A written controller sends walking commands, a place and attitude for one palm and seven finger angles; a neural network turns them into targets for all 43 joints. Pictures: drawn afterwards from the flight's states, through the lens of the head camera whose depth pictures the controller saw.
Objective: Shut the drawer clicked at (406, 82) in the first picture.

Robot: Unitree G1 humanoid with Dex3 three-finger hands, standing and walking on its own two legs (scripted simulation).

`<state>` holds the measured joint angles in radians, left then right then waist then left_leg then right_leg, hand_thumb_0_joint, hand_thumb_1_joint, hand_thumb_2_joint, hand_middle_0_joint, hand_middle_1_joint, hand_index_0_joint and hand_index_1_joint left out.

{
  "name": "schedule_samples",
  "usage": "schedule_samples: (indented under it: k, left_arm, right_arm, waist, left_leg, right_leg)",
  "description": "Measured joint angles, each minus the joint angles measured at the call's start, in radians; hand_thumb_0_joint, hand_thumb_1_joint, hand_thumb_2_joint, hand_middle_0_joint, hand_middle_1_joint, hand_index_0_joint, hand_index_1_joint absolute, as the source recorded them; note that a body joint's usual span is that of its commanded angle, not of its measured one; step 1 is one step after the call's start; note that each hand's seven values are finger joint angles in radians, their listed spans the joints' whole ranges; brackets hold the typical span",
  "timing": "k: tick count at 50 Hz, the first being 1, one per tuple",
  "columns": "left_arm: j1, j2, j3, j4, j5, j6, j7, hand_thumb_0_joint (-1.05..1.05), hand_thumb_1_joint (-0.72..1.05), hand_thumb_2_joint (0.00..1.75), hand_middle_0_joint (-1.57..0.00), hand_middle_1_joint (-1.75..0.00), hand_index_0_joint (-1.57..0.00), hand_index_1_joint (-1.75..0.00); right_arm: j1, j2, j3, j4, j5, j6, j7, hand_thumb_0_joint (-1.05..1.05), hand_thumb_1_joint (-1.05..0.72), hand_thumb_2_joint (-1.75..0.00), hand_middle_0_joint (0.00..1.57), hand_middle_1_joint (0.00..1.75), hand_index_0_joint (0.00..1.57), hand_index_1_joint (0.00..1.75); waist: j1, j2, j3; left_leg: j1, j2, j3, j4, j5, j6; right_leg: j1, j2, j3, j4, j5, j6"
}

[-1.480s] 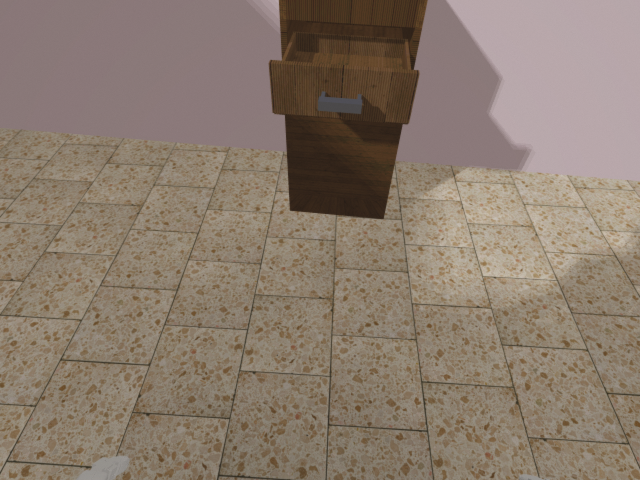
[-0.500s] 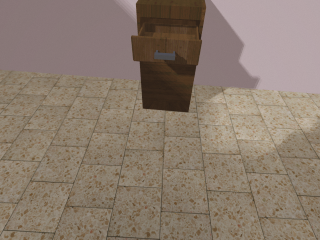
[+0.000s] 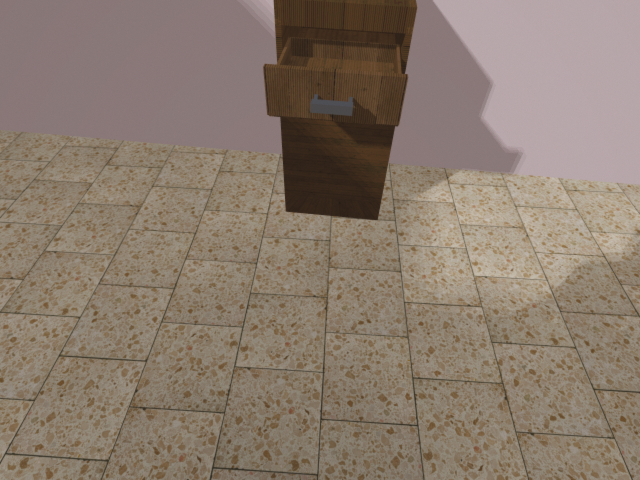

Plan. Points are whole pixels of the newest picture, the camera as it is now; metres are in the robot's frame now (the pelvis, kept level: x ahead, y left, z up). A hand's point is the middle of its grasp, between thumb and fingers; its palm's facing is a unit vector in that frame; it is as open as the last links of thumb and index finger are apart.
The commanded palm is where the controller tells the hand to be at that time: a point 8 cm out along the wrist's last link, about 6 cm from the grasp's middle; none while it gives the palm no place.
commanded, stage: walk to a spot facing it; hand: left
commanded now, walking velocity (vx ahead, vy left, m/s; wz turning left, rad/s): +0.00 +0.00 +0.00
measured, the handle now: (332, 103) +1.02 +0.03 -0.04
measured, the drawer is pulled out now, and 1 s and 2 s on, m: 0.30 0.30 0.30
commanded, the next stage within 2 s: turn to face it in 1.28 s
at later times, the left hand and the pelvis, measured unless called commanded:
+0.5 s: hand out of the picture +0.13 +0.16 -0.18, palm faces -0.16 -0.97 -0.20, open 7.4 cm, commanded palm none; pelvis +0.09 -0.03 -0.02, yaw -11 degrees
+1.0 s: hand (261, 416) +0.26 +0.11 -0.19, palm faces -0.14 -0.98 -0.13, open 7.4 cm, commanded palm none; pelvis +0.28 -0.06 -0.02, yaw -16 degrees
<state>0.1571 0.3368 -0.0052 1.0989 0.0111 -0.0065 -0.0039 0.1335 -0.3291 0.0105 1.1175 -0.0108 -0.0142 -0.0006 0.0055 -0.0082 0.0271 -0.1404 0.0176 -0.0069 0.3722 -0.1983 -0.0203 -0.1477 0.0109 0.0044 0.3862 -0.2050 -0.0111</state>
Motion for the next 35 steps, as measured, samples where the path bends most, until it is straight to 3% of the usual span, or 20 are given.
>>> schedule_samples:
  k: [8, 16, 21, 25, 27, 30, 32, 35]
  left_arm:
    - [0.017, -0.015, 0.003, -0.002, 0.001, 0.009, 0.006, 0.01, 0.91, 0.90, -0.20, -0.30, -0.20, -0.30]
    - [0.152, -0.080, 0.025, -0.024, 0.009, 0.031, -0.022, 0.01, 0.91, 0.90, -0.20, -0.30, -0.20, -0.30]
    - [0.168, -0.118, 0.040, -0.025, 0.012, 0.039, -0.033, 0.01, 0.91, 0.90, -0.20, -0.30, -0.20, -0.30]
    - [0.126, -0.143, 0.049, -0.066, 0.010, 0.016, -0.046, 0.01, 0.91, 0.90, -0.20, -0.30, -0.20, -0.30]
    - [0.113, -0.136, 0.055, -0.094, 0.012, -0.022, -0.042, 0.01, 0.91, 0.90, -0.20, -0.30, -0.20, -0.30]
    - [0.105, -0.141, 0.062, -0.100, 0.003, -0.048, -0.015, 0.01, 0.91, 0.90, -0.20, -0.30, -0.20, -0.30]
    - [0.120, -0.147, 0.060, -0.093, 0.005, -0.049, -0.003, 0.01, 0.91, 0.90, -0.20, -0.30, -0.20, -0.30]
    - [0.153, -0.162, 0.052, -0.069, 0.011, -0.047, 0.006, 0.00, 0.91, 0.90, -0.20, -0.30, -0.20, -0.30]
  right_arm:
    - [0.005, 0.014, 0.001, -0.003, -0.007, 0.004, -0.004, 0.01, -0.90, -0.89, 0.20, 0.30, 0.20, 0.30]
    - [0.117, 0.086, -0.015, -0.033, -0.015, -0.005, 0.001, 0.00, -0.90, -0.89, 0.20, 0.30, 0.20, 0.30]
    - [0.198, 0.127, -0.031, -0.040, -0.016, -0.043, -0.009, 0.00, -0.90, -0.89, 0.20, 0.30, 0.20, 0.30]
    - [0.252, 0.126, -0.039, -0.009, -0.018, -0.036, -0.011, 0.00, -0.90, -0.89, 0.20, 0.30, 0.21, 0.30]
    - [0.273, 0.130, -0.039, 0.012, -0.009, -0.023, -0.004, 0.01, -0.90, -0.89, 0.20, 0.30, 0.20, 0.30]
    - [0.248, 0.133, -0.045, 0.034, -0.004, 0.002, 0.003, 0.01, -0.90, -0.89, 0.20, 0.30, 0.20, 0.30]
    - [0.213, 0.132, -0.053, 0.021, -0.009, 0.004, 0.005, 0.01, -0.90, -0.89, 0.20, 0.30, 0.20, 0.30]
    - [0.150, 0.133, -0.061, -0.029, -0.016, -0.004, 0.006, 0.01, -0.91, -0.89, 0.20, 0.30, 0.20, 0.30]
  waist:
    - [0.008, 0.001, -0.015]
    - [0.017, -0.015, -0.045]
    - [-0.003, -0.019, -0.002]
    - [-0.011, 0.023, 0.042]
    - [-0.003, 0.025, 0.054]
    - [0.006, 0.027, 0.062]
    - [0.009, 0.020, 0.048]
    - [-0.001, 0.013, 0.022]
  left_leg:
    - [-0.003, 0.006, 0.013, 0.028, -0.027, -0.001]
    - [-0.015, 0.022, 0.078, 0.162, -0.159, 0.007]
    - [0.067, 0.036, 0.145, 0.111, -0.187, -0.009]
    - [0.117, 0.084, 0.169, 0.131, -0.237, -0.042]
    - [0.051, 0.112, 0.160, 0.334, -0.299, -0.027]
    - [-0.123, 0.104, 0.080, 0.726, -0.279, 0.006]
    - [-0.227, 0.101, 0.075, 0.833, -0.213, 0.009]
    - [-0.348, 0.110, 0.082, 0.827, -0.128, -0.003]
  right_leg:
    - [-0.005, 0.006, 0.012, 0.021, -0.018, 0.000]
    - [-0.069, 0.023, 0.066, 0.209, -0.160, -0.020]
    - [-0.228, -0.017, -0.025, 0.494, -0.264, -0.010]
    - [-0.248, -0.040, -0.095, 0.341, -0.171, -0.019]
    - [-0.234, -0.037, -0.112, 0.299, -0.046, -0.042]
    - [-0.191, -0.009, -0.126, 0.324, -0.114, -0.068]
    - [-0.143, 0.008, -0.118, 0.264, -0.119, -0.071]
    - [-0.075, 0.027, -0.096, 0.155, -0.084, -0.071]
